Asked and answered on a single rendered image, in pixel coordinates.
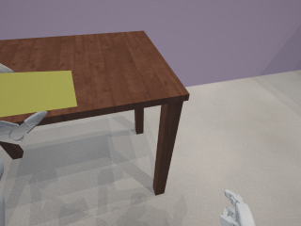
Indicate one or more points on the left robot hand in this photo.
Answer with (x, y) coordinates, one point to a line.
(13, 132)

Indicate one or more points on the sponge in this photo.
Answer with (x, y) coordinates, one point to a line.
(30, 92)

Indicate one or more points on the table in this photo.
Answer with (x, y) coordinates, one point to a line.
(111, 73)

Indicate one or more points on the right robot hand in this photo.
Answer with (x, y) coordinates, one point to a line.
(241, 216)

